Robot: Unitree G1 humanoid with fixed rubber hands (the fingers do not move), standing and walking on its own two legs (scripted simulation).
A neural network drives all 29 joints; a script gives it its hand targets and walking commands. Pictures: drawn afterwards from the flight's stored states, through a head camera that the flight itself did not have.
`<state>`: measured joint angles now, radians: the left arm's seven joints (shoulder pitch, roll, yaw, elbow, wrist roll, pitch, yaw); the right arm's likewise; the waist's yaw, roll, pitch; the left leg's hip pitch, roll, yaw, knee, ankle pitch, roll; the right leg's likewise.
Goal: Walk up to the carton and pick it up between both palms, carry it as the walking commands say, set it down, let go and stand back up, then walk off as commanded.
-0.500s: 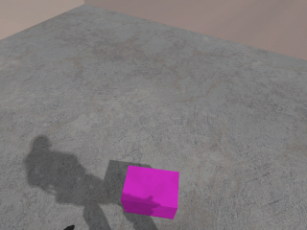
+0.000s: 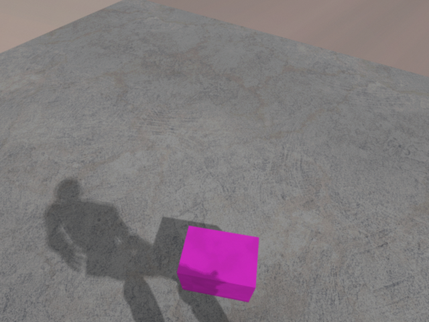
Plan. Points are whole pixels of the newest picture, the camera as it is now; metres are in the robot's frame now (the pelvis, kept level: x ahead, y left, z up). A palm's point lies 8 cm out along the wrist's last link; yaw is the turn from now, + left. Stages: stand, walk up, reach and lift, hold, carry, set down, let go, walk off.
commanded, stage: walk up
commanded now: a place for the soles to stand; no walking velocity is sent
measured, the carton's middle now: (219, 264) +0.41 -0.01 -0.65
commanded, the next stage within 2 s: none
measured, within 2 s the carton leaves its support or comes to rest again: neither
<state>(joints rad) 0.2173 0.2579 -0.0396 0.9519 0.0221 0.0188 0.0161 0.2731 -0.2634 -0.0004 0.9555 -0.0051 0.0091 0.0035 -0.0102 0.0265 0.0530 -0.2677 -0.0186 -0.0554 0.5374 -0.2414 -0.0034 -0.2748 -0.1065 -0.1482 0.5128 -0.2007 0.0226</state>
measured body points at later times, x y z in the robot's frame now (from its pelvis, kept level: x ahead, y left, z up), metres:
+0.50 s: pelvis +0.02 +0.06 +0.00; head +0.06 +0.04 +0.45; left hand +0.06 +0.31 -0.14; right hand +0.06 -0.18 -0.16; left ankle +0.03 +0.16 -0.73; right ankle +0.02 -0.04 -0.74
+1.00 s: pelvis +0.03 +0.06 +0.00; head +0.05 +0.04 +0.45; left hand +0.13 +0.31 -0.13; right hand +0.06 -0.20 -0.15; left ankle +0.03 +0.16 -0.73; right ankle +0.02 -0.04 -0.73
